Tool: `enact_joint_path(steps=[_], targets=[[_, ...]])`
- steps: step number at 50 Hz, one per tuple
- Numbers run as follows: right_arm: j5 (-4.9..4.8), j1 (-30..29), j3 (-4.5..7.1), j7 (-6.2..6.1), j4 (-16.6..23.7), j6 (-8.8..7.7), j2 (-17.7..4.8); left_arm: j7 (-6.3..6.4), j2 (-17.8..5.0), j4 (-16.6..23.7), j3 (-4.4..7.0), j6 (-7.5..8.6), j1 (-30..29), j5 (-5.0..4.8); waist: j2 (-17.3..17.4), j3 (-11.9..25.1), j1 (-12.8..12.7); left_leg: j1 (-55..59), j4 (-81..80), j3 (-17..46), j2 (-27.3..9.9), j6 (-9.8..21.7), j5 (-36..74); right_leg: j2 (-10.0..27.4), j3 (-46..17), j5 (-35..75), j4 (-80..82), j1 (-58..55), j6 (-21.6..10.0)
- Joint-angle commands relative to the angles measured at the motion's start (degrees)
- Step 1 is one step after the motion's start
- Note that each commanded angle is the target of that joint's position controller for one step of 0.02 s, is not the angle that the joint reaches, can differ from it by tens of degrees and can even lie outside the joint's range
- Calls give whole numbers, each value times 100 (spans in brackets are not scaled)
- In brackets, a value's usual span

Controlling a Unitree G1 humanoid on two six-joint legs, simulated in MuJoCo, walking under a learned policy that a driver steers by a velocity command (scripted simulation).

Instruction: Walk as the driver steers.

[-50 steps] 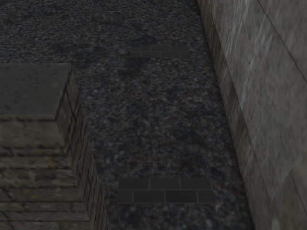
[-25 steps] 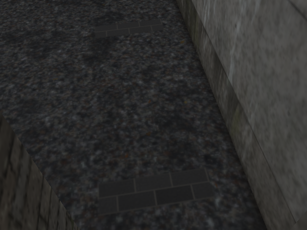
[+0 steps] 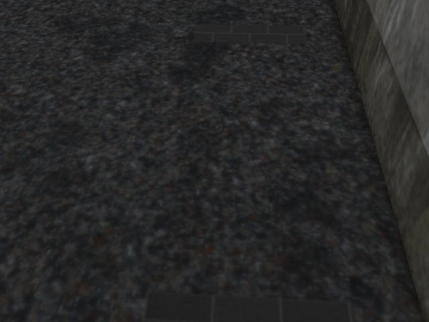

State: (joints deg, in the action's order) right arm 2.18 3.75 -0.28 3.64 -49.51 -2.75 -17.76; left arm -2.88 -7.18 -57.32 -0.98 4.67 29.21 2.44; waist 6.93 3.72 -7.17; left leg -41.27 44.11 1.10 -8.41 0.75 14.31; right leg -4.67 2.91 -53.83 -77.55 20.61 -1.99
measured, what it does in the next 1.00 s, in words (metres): goes down: left foot 0.20 m lower, then right foot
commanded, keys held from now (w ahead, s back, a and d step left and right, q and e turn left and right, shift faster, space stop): w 1.00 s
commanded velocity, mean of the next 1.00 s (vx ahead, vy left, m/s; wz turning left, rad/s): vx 0.50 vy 0.00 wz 0.00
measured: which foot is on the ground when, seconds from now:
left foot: up 0.00-0.02, down 0.04-0.48, up 0.50-0.86, down 0.88-1.00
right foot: down 0.00-0.04, up 0.06-0.46, down 0.48-0.88, up 0.90-1.00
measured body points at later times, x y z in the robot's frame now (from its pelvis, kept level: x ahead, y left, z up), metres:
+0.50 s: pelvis +0.34 +0.00 -0.08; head +0.37 +0.01 +0.37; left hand +0.58 +0.20 -0.17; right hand +0.29 -0.25 -0.22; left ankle +0.16 +0.12 -0.76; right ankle +0.44 -0.12 -0.79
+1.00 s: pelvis +0.65 +0.05 -0.06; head +0.67 +0.07 +0.39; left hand +0.71 +0.31 -0.21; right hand +0.77 -0.19 -0.17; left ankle +0.71 +0.14 -0.79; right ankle +0.55 -0.10 -0.68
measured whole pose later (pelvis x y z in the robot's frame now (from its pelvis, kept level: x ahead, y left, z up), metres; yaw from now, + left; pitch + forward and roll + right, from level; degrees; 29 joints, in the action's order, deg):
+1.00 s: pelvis +0.65 +0.05 -0.06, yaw -1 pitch +2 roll +0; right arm 0.2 9.5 3.3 0.9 -49.9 -5.8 -10.0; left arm 0.6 -13.8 -56.8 3.2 5.8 14.4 -1.4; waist -1.9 -0.2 -0.1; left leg -23.0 31.6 -2.0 1.6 3.0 -11.1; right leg 2.2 -2.5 -19.1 -72.1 26.7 -3.2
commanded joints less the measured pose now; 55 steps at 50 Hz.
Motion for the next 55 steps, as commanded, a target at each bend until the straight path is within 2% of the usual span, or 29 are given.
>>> enact_joint_path(steps=[1,2,3,4,6,7,8,10,12,18,20,23,24,25,26,27,29,31,33,35,40,43,44,45,46,47,49,52,55], targets=[[-896,739,209,-173,424,-41,-160,674,-1211,-5,540,-95,139,-604,-549,-72,651,2437,-2990,-454,313,187,745,881,-1482,6142,139,-353,-562],[-776,2095,403,-204,11,36,-275,632,-930,-191,473,-68,87,-381,-548,252,1236,4205,-2939,-577,259,349,994,436,-1041,5391,-1674,643,-232],[-646,3701,511,-255,-526,115,-341,625,-337,-165,425,19,-547,-254,29,316,1979,6201,-1620,-59,-379,767,2122,-438,-642,1044,-4384,3134,93],[-439,3411,460,-227,-522,170,-584,581,49,317,252,176,-24,-389,613,798,1226,7160,45,847,-1052,1257,2895,-112,-1024,412,-5485,4962,163],[-481,3159,720,-280,-562,149,-988,668,24,1196,51,150,-944,-701,310,871,1162,6295,-1583,2616,-1882,1869,-2315,575,-758,1732,-4663,6008,228],[-363,2780,638,-345,-544,186,-461,708,81,1139,30,30,-1246,-613,-563,494,931,4955,-2188,2898,-1761,1767,-3243,727,-688,2059,-4918,5453,153],[-178,2344,509,-341,-500,41,-84,687,117,1135,56,-86,-1185,-657,-731,-138,523,3562,-1928,3047,-1807,1453,-3714,850,-1218,3188,-4024,5260,-17],[-77,1309,371,-397,-271,-56,143,636,79,1111,76,-274,-1163,-430,-992,-858,22,1246,-2046,1781,-1253,988,-3483,911,-1310,4171,-2627,4202,132],[-76,1082,417,-524,-174,-87,4,615,-94,1230,161,-213,-1323,-355,-535,-781,-104,600,-2172,1038,-720,920,-3518,978,-1114,4712,-948,3204,327],[-635,2103,721,-769,-25,-38,-218,324,-245,1886,117,-152,-3418,-370,131,-823,928,2496,-2918,656,-503,1143,-2132,1032,-293,5308,2897,2151,307],[-422,2411,741,-726,-196,28,-170,218,-286,1941,165,-157,-3804,-518,148,-865,1096,3410,-2663,705,-634,1085,-1149,767,94,4319,3440,2040,155],[-441,2435,638,-556,-307,41,-131,1,-878,1480,531,26,-2474,-247,-17,-159,315,3735,-565,-37,-87,794,1630,31,581,4786,4575,-155,-412],[-370,2084,644,-567,-253,-44,-183,57,-1246,1060,674,99,-1149,-175,88,507,-279,2650,767,-172,105,630,1308,537,-17,5408,4320,-1999,-738],[-223,2487,387,-502,-93,-233,754,98,-1910,900,798,176,-268,-106,-1674,1427,-160,488,3628,-156,957,249,-2952,2528,-2995,6026,4374,-4160,-1915],[-367,2310,387,-420,-118,-495,687,191,-1622,810,745,196,300,-136,-2096,2146,-405,-474,4389,1102,1376,274,-4495,2976,-5065,5005,5671,-4779,-2318],[-568,1575,506,-462,71,-565,260,281,-1339,823,658,240,-270,-226,-2071,969,-279,-1396,4307,909,888,283,-4299,2767,-4088,4861,5606,-4417,-1950],[-405,835,576,-507,329,-437,0,296,-920,729,556,252,-1249,-329,-1168,-43,209,-889,3374,488,385,251,-3490,2163,-2380,5412,5699,-2314,-1300],[-378,1192,569,-489,243,-245,232,237,-639,600,457,294,-1470,-259,-1144,-207,722,101,2805,359,218,245,-3206,1926,-1662,5608,6003,-986,-1161],[-301,963,466,-451,371,-161,531,277,-847,550,509,282,-1641,-335,-1181,-474,898,381,1776,190,150,188,-3183,1895,-1236,6101,6354,-332,-1145],[-193,551,393,-400,459,-165,646,359,-1224,505,623,217,-1726,-366,-1208,-466,889,1028,449,-111,317,120,-2643,1626,-683,5994,6411,23,-942],[-324,-366,421,-264,613,-200,381,390,-1512,174,713,128,-1231,-478,-1238,-371,607,1582,-1151,-266,599,179,-1625,1707,-801,4555,6274,-678,-757],[-212,918,624,-287,122,-226,-10,376,-1285,153,590,53,-1355,-503,-1041,330,1242,3438,-999,-385,776,424,-2039,1367,-418,5322,4680,-580,-389],[-242,1784,789,-326,-50,-205,-509,348,-1055,286,498,36,-1451,-226,-282,736,1648,4696,-1123,659,66,727,-2163,958,-9,5061,2883,457,-146],[-203,2202,821,-306,-68,-239,-979,341,-358,377,320,149,-791,-260,1235,1317,1330,5859,-2366,3639,-1188,1661,-3566,136,-320,2513,794,2022,41],[-218,2185,737,-293,-14,-285,-654,304,-799,280,401,256,-806,-405,1071,1518,1372,5948,-2978,4615,-1360,1823,-4583,284,-1042,2424,-200,2668,-49],[-264,1694,631,-306,79,-331,-267,285,-1091,406,444,299,-1303,-497,642,798,1355,5566,-2887,3815,-1205,1619,-4397,620,-973,2832,-431,3226,-181],[-178,946,540,-298,195,-409,1,391,-1303,545,526,267,-1800,-377,-249,163,1040,4169,-2990,2610,-856,1401,-2992,1124,-879,3871,184,2749,-250],[-247,1064,401,-284,-105,-477,452,448,-1131,633,596,80,-1867,-384,-280,-112,749,3524,-3345,1619,-515,1257,-1929,1320,-865,4204,1129,2105,-217],[-271,1324,462,-373,-261,-438,177,408,-913,880,563,65,-2563,-360,-419,-361,781,3464,-3519,1020,-398,1117,-1421,1227,-688,4812,2473,2219,-39]])
Keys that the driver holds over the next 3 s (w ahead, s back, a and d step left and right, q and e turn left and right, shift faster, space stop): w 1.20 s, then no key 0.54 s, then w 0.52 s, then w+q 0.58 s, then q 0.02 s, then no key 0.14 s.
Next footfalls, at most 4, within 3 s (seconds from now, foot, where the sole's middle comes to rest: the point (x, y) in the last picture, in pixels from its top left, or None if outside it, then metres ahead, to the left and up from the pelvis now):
0.04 left None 0.19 0.12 -0.82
0.48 right None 0.48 -0.12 -0.82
0.88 left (216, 262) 0.75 0.14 -0.82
1.36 right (285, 200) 1.05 -0.10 -0.82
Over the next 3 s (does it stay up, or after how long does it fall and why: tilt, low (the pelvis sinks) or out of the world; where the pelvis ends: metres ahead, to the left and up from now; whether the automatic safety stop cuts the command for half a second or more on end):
stays up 1.48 0.11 -0.04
